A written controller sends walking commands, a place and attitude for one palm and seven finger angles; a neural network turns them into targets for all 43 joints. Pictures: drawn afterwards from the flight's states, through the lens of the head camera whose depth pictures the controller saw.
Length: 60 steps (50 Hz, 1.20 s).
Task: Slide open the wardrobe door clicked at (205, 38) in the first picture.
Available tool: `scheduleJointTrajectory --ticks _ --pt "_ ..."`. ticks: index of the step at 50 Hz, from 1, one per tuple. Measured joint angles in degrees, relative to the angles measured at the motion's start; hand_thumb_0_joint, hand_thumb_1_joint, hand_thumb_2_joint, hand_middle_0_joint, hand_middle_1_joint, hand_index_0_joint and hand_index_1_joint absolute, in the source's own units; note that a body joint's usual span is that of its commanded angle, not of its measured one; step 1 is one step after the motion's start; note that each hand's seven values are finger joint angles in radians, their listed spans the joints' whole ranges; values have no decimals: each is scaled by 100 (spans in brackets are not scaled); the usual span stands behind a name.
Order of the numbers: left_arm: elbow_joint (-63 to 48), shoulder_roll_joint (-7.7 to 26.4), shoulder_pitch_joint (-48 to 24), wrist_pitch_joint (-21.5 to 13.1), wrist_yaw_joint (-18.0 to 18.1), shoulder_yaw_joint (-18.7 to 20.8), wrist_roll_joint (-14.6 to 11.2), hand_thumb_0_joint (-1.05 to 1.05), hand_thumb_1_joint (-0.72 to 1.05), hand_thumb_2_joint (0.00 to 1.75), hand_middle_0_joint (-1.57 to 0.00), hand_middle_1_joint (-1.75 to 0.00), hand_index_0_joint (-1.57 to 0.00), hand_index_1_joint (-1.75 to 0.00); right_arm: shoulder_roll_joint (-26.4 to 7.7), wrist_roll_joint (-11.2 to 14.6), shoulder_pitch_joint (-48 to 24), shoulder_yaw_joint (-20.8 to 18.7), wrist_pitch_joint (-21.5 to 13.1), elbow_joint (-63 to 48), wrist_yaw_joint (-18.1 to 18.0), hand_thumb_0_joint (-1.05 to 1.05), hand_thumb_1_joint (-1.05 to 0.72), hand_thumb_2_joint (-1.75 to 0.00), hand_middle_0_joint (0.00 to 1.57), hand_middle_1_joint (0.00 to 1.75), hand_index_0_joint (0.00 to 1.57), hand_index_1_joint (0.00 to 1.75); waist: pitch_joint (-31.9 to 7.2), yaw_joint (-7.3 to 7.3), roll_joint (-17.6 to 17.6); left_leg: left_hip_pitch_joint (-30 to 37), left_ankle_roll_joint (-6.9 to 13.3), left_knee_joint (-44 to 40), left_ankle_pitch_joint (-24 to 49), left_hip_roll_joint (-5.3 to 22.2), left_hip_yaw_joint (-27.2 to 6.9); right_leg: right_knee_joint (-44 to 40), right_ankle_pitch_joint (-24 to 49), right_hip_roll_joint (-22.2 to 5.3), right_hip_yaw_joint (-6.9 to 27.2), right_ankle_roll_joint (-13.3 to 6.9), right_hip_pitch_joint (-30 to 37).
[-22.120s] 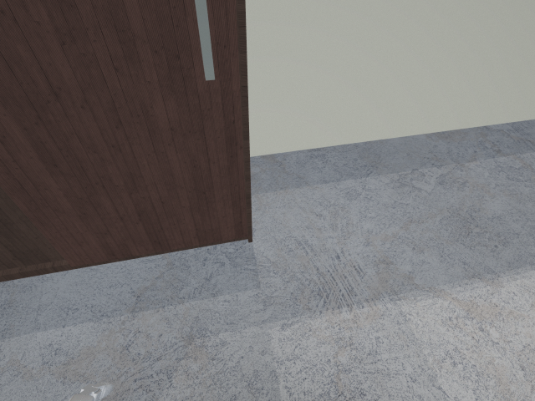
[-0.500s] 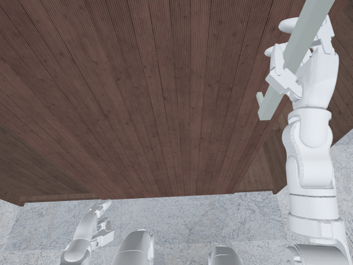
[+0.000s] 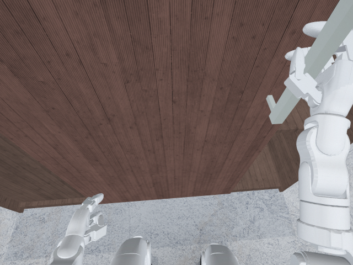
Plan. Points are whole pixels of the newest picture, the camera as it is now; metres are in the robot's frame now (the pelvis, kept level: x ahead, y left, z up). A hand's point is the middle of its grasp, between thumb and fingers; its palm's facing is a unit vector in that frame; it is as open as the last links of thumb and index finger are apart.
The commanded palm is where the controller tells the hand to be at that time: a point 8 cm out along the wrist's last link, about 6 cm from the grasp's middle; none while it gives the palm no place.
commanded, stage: step sideways, sliding the door along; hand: right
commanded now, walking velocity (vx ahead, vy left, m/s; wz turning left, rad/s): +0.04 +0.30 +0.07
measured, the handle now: (306, 54) +0.40 -0.23 +0.23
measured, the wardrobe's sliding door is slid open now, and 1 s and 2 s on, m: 0.30 0.55 0.56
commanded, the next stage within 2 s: stop walking and hold the door there in 1.58 s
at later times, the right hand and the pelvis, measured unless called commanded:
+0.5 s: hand (221, 79) +0.37 -0.09 +0.22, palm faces +0.32 +0.95 -0.05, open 6.3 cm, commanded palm +0.33 -0.06 +0.21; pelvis +0.01 +0.11 +0.00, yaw +0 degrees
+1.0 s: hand (133, 85) +0.36 +0.05 +0.22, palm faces +0.29 +0.96 -0.05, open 6.3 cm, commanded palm +0.33 +0.07 +0.21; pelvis +0.01 +0.22 +0.00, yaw -1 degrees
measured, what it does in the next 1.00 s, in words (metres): steps to the left: left foot, then right foot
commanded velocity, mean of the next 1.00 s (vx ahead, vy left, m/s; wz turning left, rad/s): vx -0.09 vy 0.30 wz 0.06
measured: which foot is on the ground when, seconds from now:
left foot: up 0.00-0.26, down 0.28-0.46, up 0.48-0.80, down 0.82-1.00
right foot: down 0.00-0.30, up 0.32-0.44, down 0.46-0.82, up 0.84-0.98, down 1.00-1.00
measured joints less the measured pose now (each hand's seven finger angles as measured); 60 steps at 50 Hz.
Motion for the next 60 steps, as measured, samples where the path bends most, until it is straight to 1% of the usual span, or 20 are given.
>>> scheduleJointTrajectory --ticks 6,13,14,16,18,20,22,23,26,29,34,39,41,43,46,48,49,50,54,60 --pt "-235 -137 260 -78 -169 -84 24 1 90 89 -20 -30 -20 -30 8 -112 102 65 -104 5 118 -3 -71 -79 45 140 30 130 22 -108 -38 -219 -110 33 505 64 100 -665 259 -474 114 326 368" --pt "-413 -322 304 -278 -126 -262 -21 1 90 89 -20 -30 -20 -30 -206 33 59 -88 -70 124 74 -4 -69 -81 45 140 31 130 -40 -193 -142 832 -128 -1955 1000 5 214 -561 235 -858 327 735 295" --pt "-422 -354 297 -313 -123 -296 -51 1 90 89 -20 -30 -20 -30 -273 38 21 -133 -24 145 52 -5 -69 -81 45 140 31 130 -82 -195 -68 1062 -123 -2416 1486 48 215 -389 153 -822 352 730 190" --pt "-333 -284 116 -347 -85 -350 -85 1 90 89 -20 -30 -20 -30 -299 19 65 -315 -12 127 -27 -6 -68 -82 45 140 30 129 -85 -70 -182 1201 -82 -2648 1211 0 316 97 -161 -817 510 451 -87" --pt "-176 -169 -67 -333 8 -298 -86 1 90 89 -20 -30 -20 -30 -208 68 233 -410 -75 26 -103 -6 -68 -82 45 140 30 128 -113 87 -253 1016 -18 -2494 1075 63 354 929 -1107 -421 631 274 -449" --pt "-48 -88 -158 -312 132 -246 -66 1 90 89 -20 -30 -20 -30 -88 84 379 -382 -91 -179 -158 -5 -69 -81 45 140 29 128 -141 146 -119 860 30 -2454 1144 208 283 1287 -1615 74 427 157 -583" --pt "-34 7 -134 -256 210 -209 -34 1 90 89 -20 -30 -20 -30 44 58 485 -270 -86 -408 -186 -4 -70 -80 45 140 30 129 -179 210 -63 668 77 -2249 1317 247 284 381 -644 282 35 98 -305" --pt "-89 68 -61 -228 214 -160 -3 1 90 89 -20 -30 -20 -30 93 58 507 -188 -60 -499 -158 -4 -70 -79 45 140 29 129 -251 216 -164 468 29 -1888 1388 140 312 -43 443 173 -40 -73 -146" --pt "-87 -68 18 -113 51 1 38 1 91 89 -20 -30 -20 -30 95 -33 349 44 -120 -468 20 -3 -72 -78 45 140 27 127 -82 57 56 -19 -2 -364 241 -8 -36 -24 -81 35 -121 -40 79" --pt "-149 -139 153 -116 -112 -47 64 1 91 89 -20 -30 -20 -30 178 -140 333 204 -200 -409 107 -2 -73 -77 45 140 26 127 -34 -7 43 -274 -51 184 196 -27 31 -354 -140 -221 -21 151 292" --pt "-335 -263 298 -179 -178 -173 74 1 90 89 -20 -30 -20 -30 171 -121 356 313 -230 -381 181 -2 -73 -77 45 140 27 128 -10 -147 -48 -128 -137 -462 648 109 177 -787 128 -652 34 445 548" --pt "-459 -380 274 -277 -142 -293 24 1 90 89 -20 -30 -20 -30 18 7 299 207 -190 -300 137 -3 -72 -79 45 140 27 129 -36 -215 -134 661 -135 -1867 1032 48 270 -641 88 -931 175 744 487" --pt "-458 -427 232 -313 -125 -360 -36 1 90 89 -20 -30 -20 -30 -110 24 231 106 -87 -267 79 -4 -71 -80 45 140 26 129 -109 -218 3 1098 -117 -2659 1744 119 272 -283 -84 -863 221 697 299" --pt "-321 -288 -5 -311 -61 -369 -54 1 90 89 -20 -30 -20 -30 -49 -15 305 -68 -129 -270 -28 -5 -70 -80 45 140 25 127 -98 -37 -213 1065 -43 -2567 1241 63 419 409 -670 -813 486 325 -88" --pt "-82 -120 -250 -264 116 -266 -27 1 90 89 -20 -30 -20 -30 88 37 529 -82 -163 -458 -149 -5 -70 -80 45 140 25 128 -122 134 -129 814 19 -2443 1137 284 366 1555 -1799 -31 498 146 -592" --pt "-28 -29 -277 -206 203 -222 -3 1 90 89 -20 -30 -20 -30 214 30 625 23 -182 -626 -196 -4 -71 -80 45 140 26 129 -126 224 -10 701 73 -2412 1316 388 343 1054 -1498 308 165 101 -508" --pt "-46 16 -246 -163 221 -195 18 1 90 89 -20 -30 -20 -30 271 13 656 94 -171 -714 -191 -3 -71 -79 45 140 26 129 -151 253 2 592 92 -2265 1406 382 355 485 -734 350 -39 63 -335" --pt "-112 76 -169 -122 222 -154 35 1 90 89 -20 -30 -20 -30 306 12 669 181 -138 -786 -158 -3 -72 -79 45 140 26 129 -225 259 -92 409 48 -1942 1459 266 374 3 327 232 -122 -84 -152" --pt "-139 -78 27 -50 -20 17 69 1 91 89 -20 -30 -20 -30 263 -162 361 231 -171 -540 46 -3 -72 -79 45 140 25 126 -99 42 138 -263 -3 -10 158 45 1 -99 -237 -18 -164 39 135" --pt "-292 -211 288 -135 -178 -138 84 1 90 89 -20 -30 -20 -30 34 -132 268 31 -198 -269 145 -4 -69 -81 45 140 28 127 -17 -176 23 -286 -117 -238 669 148 168 -690 41 -559 -52 389 513"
